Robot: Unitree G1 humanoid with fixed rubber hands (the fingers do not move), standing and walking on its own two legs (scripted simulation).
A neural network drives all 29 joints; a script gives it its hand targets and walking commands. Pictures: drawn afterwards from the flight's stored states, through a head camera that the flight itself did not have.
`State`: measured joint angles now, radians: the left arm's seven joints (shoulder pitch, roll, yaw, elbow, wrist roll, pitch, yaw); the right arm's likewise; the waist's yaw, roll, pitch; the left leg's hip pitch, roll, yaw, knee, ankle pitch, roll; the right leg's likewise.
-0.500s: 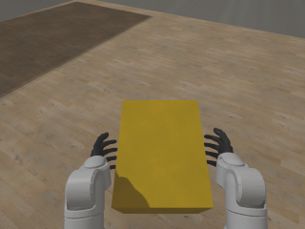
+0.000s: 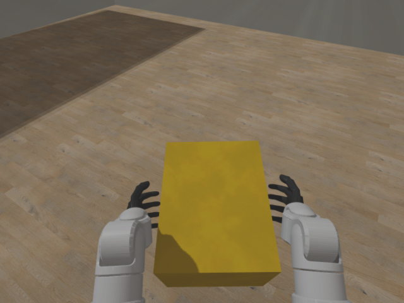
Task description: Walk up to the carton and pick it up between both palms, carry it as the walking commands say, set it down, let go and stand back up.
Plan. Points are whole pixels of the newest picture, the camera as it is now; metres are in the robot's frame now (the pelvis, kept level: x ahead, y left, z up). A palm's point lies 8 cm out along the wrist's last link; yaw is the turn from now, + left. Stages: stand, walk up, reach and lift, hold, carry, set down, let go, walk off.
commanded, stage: carry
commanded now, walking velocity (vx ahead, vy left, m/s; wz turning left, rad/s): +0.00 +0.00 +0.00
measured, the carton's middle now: (213, 212) +0.32 +0.00 +0.00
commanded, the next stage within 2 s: hold in 1.26 s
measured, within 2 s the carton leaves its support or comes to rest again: neither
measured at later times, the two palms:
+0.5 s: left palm (123, 204) +0.30 +0.18 +0.06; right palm (268, 197) +0.32 -0.11 +0.07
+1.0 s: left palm (120, 203) +0.32 +0.20 +0.04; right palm (258, 197) +0.33 -0.09 +0.05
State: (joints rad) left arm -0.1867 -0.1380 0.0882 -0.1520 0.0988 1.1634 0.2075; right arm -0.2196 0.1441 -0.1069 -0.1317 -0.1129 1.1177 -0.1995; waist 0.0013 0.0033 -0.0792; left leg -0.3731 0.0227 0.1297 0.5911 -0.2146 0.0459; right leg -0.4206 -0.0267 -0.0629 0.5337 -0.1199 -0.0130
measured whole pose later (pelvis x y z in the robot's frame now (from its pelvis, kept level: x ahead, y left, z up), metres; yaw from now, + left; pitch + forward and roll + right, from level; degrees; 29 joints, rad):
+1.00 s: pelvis +0.05 +0.05 +0.00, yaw +0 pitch +0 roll -1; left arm -0.15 -0.13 0.09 -0.08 0.10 0.98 0.17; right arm -0.19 0.14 -0.11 -0.09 -0.11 0.96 -0.15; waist 0.01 0.02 -0.01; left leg -0.33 -0.03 0.16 0.64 -0.33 0.11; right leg -0.39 -0.09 -0.04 0.61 -0.22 0.06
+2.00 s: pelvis +0.05 -0.04 +0.00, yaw +13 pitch -3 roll +0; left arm -0.45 -0.06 0.29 0.69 0.30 0.49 -0.04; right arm -0.40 0.19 -0.37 0.55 -0.26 0.50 -0.10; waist -0.06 -0.01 0.05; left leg -0.32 -0.06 -0.12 0.66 -0.29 -0.01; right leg -0.32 0.07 0.05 0.65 -0.28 -0.04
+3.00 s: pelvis +0.01 -0.02 -0.13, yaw +12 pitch +27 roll +0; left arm -0.67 -0.04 0.28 0.75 0.13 0.26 0.17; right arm -0.61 0.16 -0.40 0.62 -0.14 0.24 -0.21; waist -0.08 0.03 -0.12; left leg -1.35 -0.12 -0.06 1.35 -0.47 0.01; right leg -1.35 0.09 0.07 1.34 -0.46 0.02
